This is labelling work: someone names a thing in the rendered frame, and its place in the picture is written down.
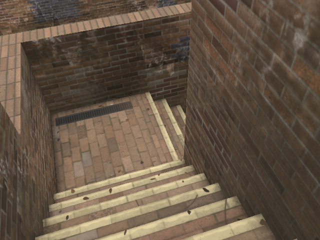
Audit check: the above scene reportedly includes stairs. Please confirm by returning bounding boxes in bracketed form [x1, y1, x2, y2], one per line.
[35, 158, 297, 240]
[154, 98, 186, 160]

